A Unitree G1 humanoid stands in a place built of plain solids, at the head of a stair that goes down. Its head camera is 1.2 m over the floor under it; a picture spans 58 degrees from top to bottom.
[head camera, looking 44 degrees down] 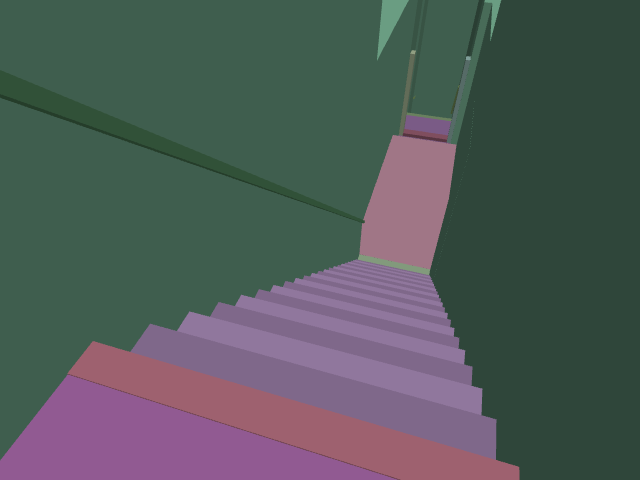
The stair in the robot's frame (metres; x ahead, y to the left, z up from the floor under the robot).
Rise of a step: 0.21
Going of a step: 0.22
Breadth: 1.30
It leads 17 degrees to the right of straight ahead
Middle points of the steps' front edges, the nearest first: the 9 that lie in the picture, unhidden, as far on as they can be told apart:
0.59 0.11 0.00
0.80 0.04 -0.21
1.02 -0.02 -0.41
1.23 -0.09 -0.62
1.44 -0.15 -0.83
1.66 -0.22 -1.04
1.87 -0.28 -1.24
2.09 -0.35 -1.45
2.30 -0.41 -1.66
